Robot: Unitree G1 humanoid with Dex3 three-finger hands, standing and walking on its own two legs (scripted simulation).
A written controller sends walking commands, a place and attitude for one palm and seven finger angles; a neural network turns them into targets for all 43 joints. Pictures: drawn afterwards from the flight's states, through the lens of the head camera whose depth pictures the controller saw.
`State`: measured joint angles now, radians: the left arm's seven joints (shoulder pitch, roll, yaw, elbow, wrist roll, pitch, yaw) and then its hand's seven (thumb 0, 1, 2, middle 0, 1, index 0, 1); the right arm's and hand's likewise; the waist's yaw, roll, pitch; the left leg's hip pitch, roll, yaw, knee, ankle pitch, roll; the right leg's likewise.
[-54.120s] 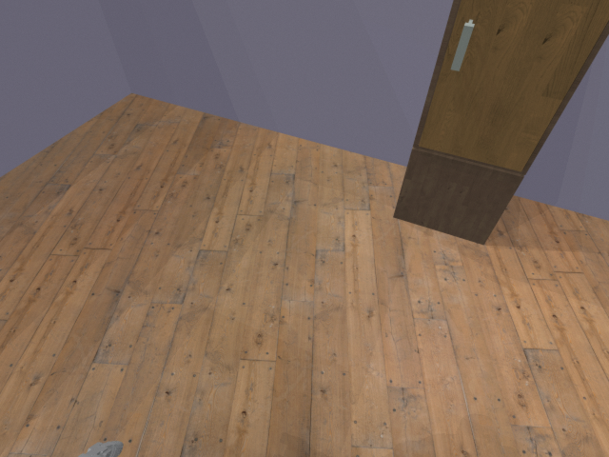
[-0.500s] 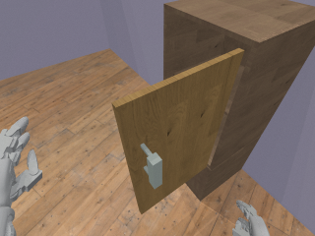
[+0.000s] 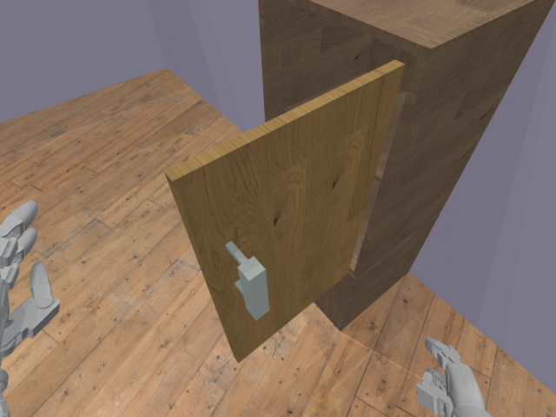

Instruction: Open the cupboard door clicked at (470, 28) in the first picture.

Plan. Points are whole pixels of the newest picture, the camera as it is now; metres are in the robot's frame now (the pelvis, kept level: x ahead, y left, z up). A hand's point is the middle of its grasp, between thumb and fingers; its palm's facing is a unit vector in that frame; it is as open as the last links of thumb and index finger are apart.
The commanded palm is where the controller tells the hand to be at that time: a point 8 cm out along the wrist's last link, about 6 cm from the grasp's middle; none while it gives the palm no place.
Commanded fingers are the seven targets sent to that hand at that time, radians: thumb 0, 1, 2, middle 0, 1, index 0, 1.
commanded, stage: step back with the hand held close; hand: left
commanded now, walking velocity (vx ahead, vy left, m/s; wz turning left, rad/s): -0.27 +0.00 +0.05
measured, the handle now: (245, 279) +0.30 +0.08 +0.04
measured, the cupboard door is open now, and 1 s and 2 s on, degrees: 91 91 91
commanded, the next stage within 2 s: stop stepping back and stand still in 0.76 s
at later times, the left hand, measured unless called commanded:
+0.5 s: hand out of the picture +0.08 +0.33 +0.16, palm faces +0.44 -0.76 -0.48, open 7.5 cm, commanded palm +0.02 +0.36 +0.18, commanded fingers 0.00 0.90 0.90 -0.20 -0.30 -0.20 -0.30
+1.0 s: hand out of the picture -0.06 +0.40 +0.17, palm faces +0.42 -0.82 -0.39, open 7.5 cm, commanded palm -0.10 +0.43 +0.18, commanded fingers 0.00 0.90 0.90 -0.20 -0.30 -0.20 -0.30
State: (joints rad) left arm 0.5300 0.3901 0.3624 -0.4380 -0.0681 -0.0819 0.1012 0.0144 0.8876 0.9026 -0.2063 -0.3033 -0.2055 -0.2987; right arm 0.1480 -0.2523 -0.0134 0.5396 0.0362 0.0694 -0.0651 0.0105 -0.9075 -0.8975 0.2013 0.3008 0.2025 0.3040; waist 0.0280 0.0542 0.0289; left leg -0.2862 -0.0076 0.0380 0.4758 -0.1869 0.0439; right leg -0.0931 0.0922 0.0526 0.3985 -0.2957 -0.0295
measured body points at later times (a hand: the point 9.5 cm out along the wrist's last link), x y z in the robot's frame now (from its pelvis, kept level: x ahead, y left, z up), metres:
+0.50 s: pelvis -0.11 +0.06 -0.01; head -0.08 +0.06 +0.44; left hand +0.05 +0.37 +0.18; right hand +0.07 -0.17 -0.10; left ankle +0.04 +0.10 -0.73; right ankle -0.10 -0.08 -0.74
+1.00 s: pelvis -0.25 +0.14 -0.03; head -0.25 +0.18 +0.42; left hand -0.09 +0.44 +0.19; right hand -0.05 -0.09 -0.08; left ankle -0.13 +0.18 -0.71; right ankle -0.34 +0.01 -0.74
